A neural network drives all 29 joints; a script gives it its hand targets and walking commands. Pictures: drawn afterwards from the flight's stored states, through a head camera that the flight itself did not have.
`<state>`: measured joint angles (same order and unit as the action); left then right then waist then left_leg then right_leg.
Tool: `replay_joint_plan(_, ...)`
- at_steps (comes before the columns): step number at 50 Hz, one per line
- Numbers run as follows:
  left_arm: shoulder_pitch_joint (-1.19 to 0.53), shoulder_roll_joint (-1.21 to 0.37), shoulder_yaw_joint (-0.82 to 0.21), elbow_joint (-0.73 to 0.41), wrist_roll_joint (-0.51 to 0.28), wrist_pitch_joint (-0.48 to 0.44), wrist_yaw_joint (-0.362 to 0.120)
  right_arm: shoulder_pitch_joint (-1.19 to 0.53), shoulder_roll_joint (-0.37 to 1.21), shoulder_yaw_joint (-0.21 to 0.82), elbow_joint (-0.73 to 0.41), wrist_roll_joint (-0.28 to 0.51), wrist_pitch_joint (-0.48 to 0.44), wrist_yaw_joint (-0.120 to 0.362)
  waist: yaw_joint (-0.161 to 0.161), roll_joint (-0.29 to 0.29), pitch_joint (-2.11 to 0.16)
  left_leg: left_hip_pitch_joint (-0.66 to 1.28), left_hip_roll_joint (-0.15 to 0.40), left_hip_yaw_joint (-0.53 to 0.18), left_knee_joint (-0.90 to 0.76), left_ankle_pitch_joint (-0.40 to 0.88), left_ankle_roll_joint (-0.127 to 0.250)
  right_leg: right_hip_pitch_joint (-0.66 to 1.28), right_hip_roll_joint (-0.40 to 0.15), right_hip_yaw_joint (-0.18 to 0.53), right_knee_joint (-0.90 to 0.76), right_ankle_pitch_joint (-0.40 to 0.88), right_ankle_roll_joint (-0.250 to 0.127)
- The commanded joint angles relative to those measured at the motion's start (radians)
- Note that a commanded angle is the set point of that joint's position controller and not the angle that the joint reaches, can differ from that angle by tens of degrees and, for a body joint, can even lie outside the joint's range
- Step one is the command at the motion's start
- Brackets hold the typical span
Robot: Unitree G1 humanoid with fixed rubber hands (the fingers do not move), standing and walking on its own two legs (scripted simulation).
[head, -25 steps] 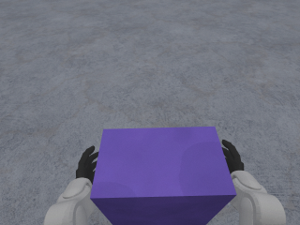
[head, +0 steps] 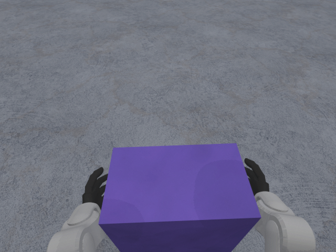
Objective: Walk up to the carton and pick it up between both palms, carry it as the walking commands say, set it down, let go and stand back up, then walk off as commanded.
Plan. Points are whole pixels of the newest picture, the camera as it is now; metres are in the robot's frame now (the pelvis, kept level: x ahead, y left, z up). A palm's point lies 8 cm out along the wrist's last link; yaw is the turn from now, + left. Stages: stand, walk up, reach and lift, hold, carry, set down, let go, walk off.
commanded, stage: carry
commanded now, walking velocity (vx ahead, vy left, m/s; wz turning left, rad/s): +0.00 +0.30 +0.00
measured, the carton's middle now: (176, 208) +0.23 +0.01 +0.03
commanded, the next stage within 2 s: none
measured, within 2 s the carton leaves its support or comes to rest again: neither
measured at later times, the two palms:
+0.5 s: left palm out of the picture +0.13 +0.35 +0.08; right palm out of the picture +0.14 +0.02 +0.08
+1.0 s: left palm out of the picture +0.03 +0.54 +0.07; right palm out of the picture +0.04 +0.21 +0.08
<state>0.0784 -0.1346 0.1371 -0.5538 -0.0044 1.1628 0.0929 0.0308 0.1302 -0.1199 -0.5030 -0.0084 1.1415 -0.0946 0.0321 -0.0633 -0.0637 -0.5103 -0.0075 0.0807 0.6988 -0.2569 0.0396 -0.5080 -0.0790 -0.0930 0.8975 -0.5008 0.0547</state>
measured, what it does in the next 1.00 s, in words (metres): steps to the left: right foot, then left foot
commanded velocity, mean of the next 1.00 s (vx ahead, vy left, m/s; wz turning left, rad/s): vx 0.00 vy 0.30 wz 0.00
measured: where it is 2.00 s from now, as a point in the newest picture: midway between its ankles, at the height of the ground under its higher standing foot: outside the picture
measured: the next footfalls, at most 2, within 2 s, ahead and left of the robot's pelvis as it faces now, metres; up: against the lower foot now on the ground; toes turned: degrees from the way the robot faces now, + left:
right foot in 0.04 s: +0.04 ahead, -0.09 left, +0.00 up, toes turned -7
left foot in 0.26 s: +0.01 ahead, +0.25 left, +0.00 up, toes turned +3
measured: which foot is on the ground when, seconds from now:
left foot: down 0.00-0.06, up 0.08-0.24, down 0.26-0.52, up 0.54-0.72, down 0.74-1.00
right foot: up 0.00-0.02, down 0.04-0.28, up 0.30-0.48, down 0.50-0.76, up 0.78-0.94, down 0.96-1.00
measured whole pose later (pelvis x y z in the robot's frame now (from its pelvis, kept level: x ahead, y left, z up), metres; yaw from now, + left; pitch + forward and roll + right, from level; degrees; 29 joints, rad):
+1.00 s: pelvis -0.19 +0.38 +0.00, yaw -1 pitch +3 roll +0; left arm 0.08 -0.13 0.10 -0.52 0.00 1.15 0.09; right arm 0.05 0.13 -0.15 -0.53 -0.01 1.15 -0.09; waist 0.03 0.01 -0.06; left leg -0.54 -0.04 0.12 0.70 -0.23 0.09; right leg -0.43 -0.05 -0.11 0.74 -0.34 -0.01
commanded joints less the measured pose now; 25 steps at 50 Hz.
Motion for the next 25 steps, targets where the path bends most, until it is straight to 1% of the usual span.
replay_joint_plan(1,-0.536,-0.755,-0.835,-0.234,-0.309,-0.036,-0.141,-0.373,0.783,0.744,-0.155,0.256,-0.030,0.113,0.004,0.214,-0.320,0.039,0.153,-0.108,-0.149,0.172,0.023,0.355,-0.076,0.099,-0.486,0.234,-0.079)
replay_joint_plan(2,-0.493,-0.726,-0.805,-0.192,-0.287,-0.038,-0.138,-0.395,0.775,0.755,-0.177,0.255,-0.030,0.106,0.003,-0.103,-0.327,-0.148,0.055,-0.053,0.059,-0.029,-0.027,0.474,-0.348,0.449,-0.590,0.353,-0.138)
replay_joint_plan(3,-0.477,-0.732,-0.801,-0.153,-0.285,-0.036,-0.138,-0.388,0.760,0.756,-0.172,0.229,-0.027,0.103,-0.024,-0.222,-0.304,-0.284,0.043,-0.085,0.302,-0.247,-0.060,0.462,-0.549,0.663,-0.629,0.424,-0.237)
replay_joint_plan(4,-0.473,-0.741,-0.778,-0.178,-0.298,-0.052,-0.140,-0.459,0.746,0.790,-0.238,0.250,-0.033,0.106,-0.004,-0.200,-0.289,-0.245,0.066,-0.183,0.380,-0.210,-0.050,0.406,-0.512,0.594,-0.592,0.467,-0.295)
replay_joint_plan(5,-0.445,-0.763,-0.740,-0.145,-0.282,-0.055,-0.141,-0.537,0.765,0.828,-0.282,0.288,-0.029,0.110,-0.008,-0.185,-0.254,-0.175,0.099,-0.209,0.411,-0.137,-0.052,0.313,-0.458,0.522,-0.605,0.379,-0.277)
replay_joint_plan(6,-0.475,-0.778,-0.754,-0.174,-0.287,-0.064,-0.139,-0.539,0.776,0.832,-0.270,0.302,-0.028,0.121,-0.013,-0.143,-0.219,-0.117,0.098,-0.170,0.383,-0.139,-0.060,0.256,-0.393,0.421,-0.594,0.374,-0.248)
replay_joint_plan(7,-0.457,-0.788,-0.748,-0.126,-0.278,-0.064,-0.138,-0.552,0.768,0.825,-0.270,0.298,-0.029,0.121,-0.021,-0.146,-0.210,-0.070,0.116,-0.153,0.309,-0.117,-0.065,0.207,-0.355,0.322,-0.565,0.422,-0.207)
replay_joint_plan(8,-0.488,-0.777,-0.763,-0.168,-0.283,-0.070,-0.137,-0.524,0.763,0.816,-0.271,0.295,-0.033,0.125,-0.031,-0.134,-0.234,-0.019,0.125,-0.151,0.187,-0.118,-0.047,0.217,-0.326,0.241,-0.541,0.482,-0.158)
replay_joint_plan(9,-0.494,-0.761,-0.752,-0.180,-0.283,-0.072,-0.134,-0.501,0.778,0.822,-0.247,0.292,-0.028,0.120,-0.032,-0.177,-0.261,0.050,0.097,-0.101,0.113,-0.112,-0.047,0.200,-0.299,0.177,-0.540,0.426,-0.119)
replay_joint_plan(10,-0.472,-0.747,-0.745,-0.166,-0.271,-0.068,-0.129,-0.486,0.767,0.813,-0.238,0.288,-0.026,0.120,-0.033,-0.203,-0.263,0.094,0.080,-0.078,0.038,-0.107,-0.047,0.198,-0.270,0.131,-0.521,0.386,-0.093)
replay_joint_plan(11,-0.455,-0.752,-0.749,-0.171,-0.266,-0.066,-0.123,-0.459,0.754,0.807,-0.240,0.288,-0.024,0.117,-0.031,-0.180,-0.298,0.168,0.051,-0.073,-0.064,-0.124,-0.037,0.197,-0.240,0.130,-0.454,0.387,-0.081)
replay_joint_plan(12,-0.403,-0.725,-0.726,-0.152,-0.250,-0.059,-0.119,-0.450,0.735,0.807,-0.235,0.285,-0.015,0.113,-0.032,-0.168,-0.296,0.215,0.024,-0.036,-0.171,-0.129,-0.036,0.189,-0.210,0.114,-0.390,0.372,-0.068)
replay_joint_plan(13,-0.404,-0.717,-0.730,-0.167,-0.247,-0.059,-0.110,-0.426,0.755,0.803,-0.221,0.292,-0.011,0.118,-0.042,-0.073,-0.325,0.294,0.064,-0.087,-0.275,-0.076,-0.019,0.150,-0.172,0.079,-0.288,0.331,-0.035)
replay_joint_plan(14,-0.400,-0.681,-0.729,-0.167,-0.229,-0.042,-0.107,-0.367,0.729,0.770,-0.161,0.276,-0.001,0.121,-0.036,0.238,-0.319,0.347,0.253,-0.342,-0.367,0.139,0.040,0.007,-0.061,-0.024,-0.090,0.054,0.026)
replay_joint_plan(15,-0.387,-0.681,-0.729,-0.169,-0.225,-0.037,-0.107,-0.368,0.732,0.777,-0.157,0.276,0.000,0.118,-0.028,0.391,-0.286,0.372,0.341,-0.418,-0.328,0.454,0.104,-0.127,0.028,-0.071,0.016,-0.161,0.065)
replay_joint_plan(16,-0.392,-0.708,-0.748,-0.174,-0.238,-0.030,-0.111,-0.355,0.753,0.760,-0.148,0.263,0.003,0.120,-0.033,0.374,-0.314,0.289,0.315,-0.325,-0.265,0.475,0.153,-0.070,0.016,-0.029,0.088,-0.186,0.048)
replay_joint_plan(17,-0.429,-0.714,-0.757,-0.186,-0.252,-0.030,-0.117,-0.363,0.752,0.753,-0.137,0.254,0.003,0.119,-0.036,0.307,-0.290,0.235,0.275,-0.292,-0.264,0.463,0.153,-0.044,0.018,-0.018,0.125,-0.114,0.034)
replay_joint_plan(18,-0.428,-0.725,-0.763,-0.169,-0.261,-0.030,-0.124,-0.384,0.738,0.753,-0.171,0.257,-0.002,0.120,-0.035,0.249,-0.268,0.193,0.214,-0.250,-0.280,0.340,0.123,-0.021,0.023,-0.002,0.159,-0.070,0.017)
replay_joint_plan(19,-0.468,-0.738,-0.781,-0.195,-0.279,-0.033,-0.123,-0.366,0.752,0.743,-0.156,0.254,-0.004,0.119,-0.033,0.261,-0.283,0.219,0.186,-0.211,-0.257,0.370,0.104,-0.013,0.020,0.000,0.107,-0.032,0.009)
replay_joint_plan(20,-0.477,-0.750,-0.785,-0.187,-0.290,-0.030,-0.130,-0.409,0.755,0.751,-0.192,0.266,-0.012,0.120,-0.033,0.259,-0.295,0.209,0.196,-0.196,-0.261,0.320,0.103,0.011,0.020,-0.010,0.055,-0.008,-0.003)
replay_joint_plan(21,-0.506,-0.754,-0.807,-0.214,-0.305,-0.033,-0.132,-0.379,0.767,0.745,-0.171,0.264,-0.017,0.118,-0.034,0.295,-0.308,0.228,0.203,-0.200,-0.265,0.285,0.110,0.028,0.023,-0.008,-0.006,0.011,-0.017)
replay_joint_plan(22,-0.528,-0.758,-0.816,-0.233,-0.308,-0.038,-0.133,-0.400,0.767,0.750,-0.191,0.265,-0.021,0.119,-0.033,0.290,-0.312,0.209,0.201,-0.184,-0.273,0.261,0.105,0.082,0.021,-0.016,-0.068,0.025,-0.030)
replay_joint_plan(23,-0.546,-0.758,-0.814,-0.249,-0.311,-0.043,-0.134,-0.426,0.785,0.770,-0.202,0.281,-0.023,0.118,-0.023,0.257,-0.341,0.163,0.198,-0.174,-0.263,0.229,0.086,0.209,0.022,-0.014,-0.220,0.088,-0.056)
replay_joint_plan(24,-0.515,-0.753,-0.814,-0.220,-0.305,-0.040,-0.134,-0.400,0.771,0.763,-0.187,0.269,-0.022,0.115,-0.003,0.234,-0.333,0.089,0.157,-0.129,-0.280,0.176,0.019,0.355,0.007,-0.009,-0.413,0.156,-0.077)
replay_joint_plan(25,-0.511,-0.743,-0.810,-0.220,-0.302,-0.042,-0.135,-0.384,0.776,0.758,-0.170,0.264,-0.021,0.111,0.005,0.082,-0.337,-0.029,0.098,-0.077,-0.155,0.126,-0.022,0.497,-0.138,0.177,-0.552,0.165,-0.103)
